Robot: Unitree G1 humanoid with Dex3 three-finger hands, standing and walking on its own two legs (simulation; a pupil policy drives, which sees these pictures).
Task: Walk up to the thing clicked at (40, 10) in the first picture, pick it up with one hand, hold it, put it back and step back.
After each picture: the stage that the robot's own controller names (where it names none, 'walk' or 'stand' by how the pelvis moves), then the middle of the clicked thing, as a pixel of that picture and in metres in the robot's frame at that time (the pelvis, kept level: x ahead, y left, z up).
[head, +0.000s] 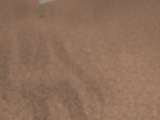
stand; (40, 13) +1.96 +0.54 -0.72
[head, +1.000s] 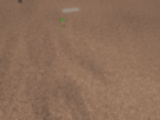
walk; (62, 23) +1.83 +0.19 -0.69
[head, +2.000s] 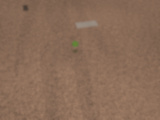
walk; (74, 47) +1.18 +0.02 -0.70
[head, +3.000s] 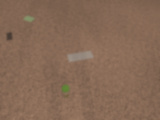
walk; (65, 91) +0.71 +0.08 -0.71
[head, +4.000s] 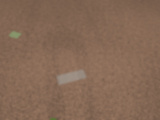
walk; out of the picture +0.44 +0.17 -0.71
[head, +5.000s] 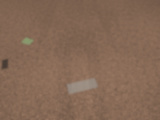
stand; out of the picture +0.36 +0.17 -0.70
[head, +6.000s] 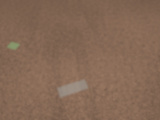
stand; out of the picture +0.33 +0.19 -0.72
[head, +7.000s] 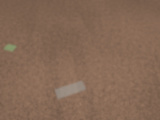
stand; out of the picture +0.32 +0.20 -0.72
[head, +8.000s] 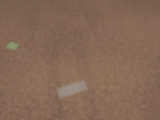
stand; out of the picture +0.32 +0.19 -0.73
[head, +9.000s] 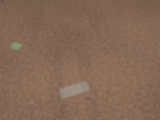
stand; out of the picture +0.32 +0.18 -0.73
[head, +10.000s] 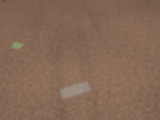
stand; out of the picture +0.32 +0.18 -0.73
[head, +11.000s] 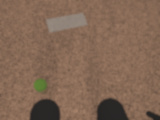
go down; (41, 86) +0.39 +0.18 -0.46
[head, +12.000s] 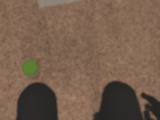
go down; (31, 70) +0.41 +0.20 -0.32
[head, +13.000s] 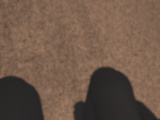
close in; out of the picture +0.40 +0.24 -0.23
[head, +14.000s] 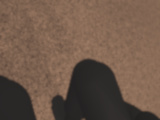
close; out of the picture +0.40 +0.25 -0.22
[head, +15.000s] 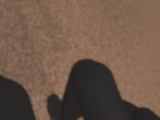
close; out of the picture +0.39 +0.26 -0.22
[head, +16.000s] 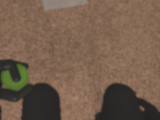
lift; (17, 81) +0.31 +0.22 -0.07
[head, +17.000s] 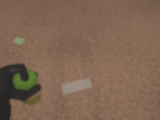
hold; (28, 89) +0.33 +0.18 +0.05
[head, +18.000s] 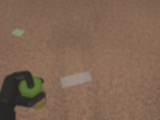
hold; (34, 95) +0.32 +0.17 +0.00
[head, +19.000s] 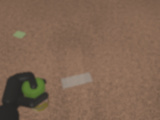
hold; (37, 95) +0.31 +0.16 +0.00
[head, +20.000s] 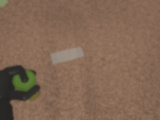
crouch; (28, 87) +0.35 +0.18 -0.06
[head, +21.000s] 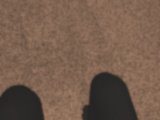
lower; out of the picture +0.47 +0.24 -0.09
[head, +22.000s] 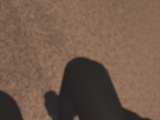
lower; out of the picture +0.43 +0.27 -0.23
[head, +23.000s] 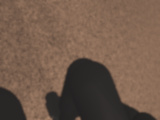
lower; out of the picture +0.43 +0.27 -0.23
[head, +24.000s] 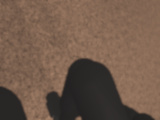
lower; out of the picture +0.42 +0.27 -0.23
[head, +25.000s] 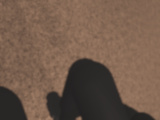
lower; out of the picture +0.42 +0.27 -0.23
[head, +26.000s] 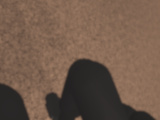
open; out of the picture +0.42 +0.26 -0.23
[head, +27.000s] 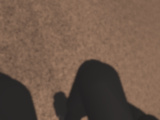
stand; out of the picture +0.41 +0.25 -0.23
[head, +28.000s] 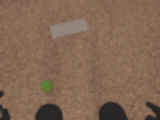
walk; (47, 87) +0.41 +0.18 -0.49
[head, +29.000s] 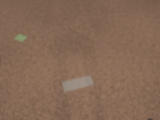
stand; out of the picture +0.37 +0.16 -0.66
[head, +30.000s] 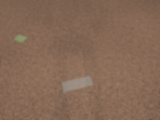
stand; out of the picture +0.37 +0.16 -0.67
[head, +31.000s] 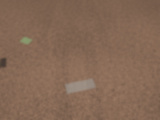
stand; out of the picture +0.38 +0.15 -0.71
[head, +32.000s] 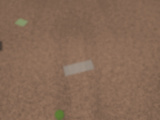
walk; (60, 116) +0.41 +0.17 -0.69
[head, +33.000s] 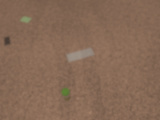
walk; (66, 94) +0.62 +0.17 -0.71
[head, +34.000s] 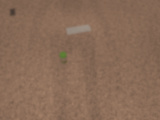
walk; (63, 58) +0.95 +0.14 -0.70
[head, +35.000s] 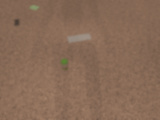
stand; (64, 64) +0.99 +0.16 -0.71
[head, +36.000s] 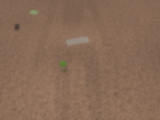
stand; (63, 67) +1.01 +0.17 -0.72
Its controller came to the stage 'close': yes
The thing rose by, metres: 0.71
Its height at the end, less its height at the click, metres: +0.00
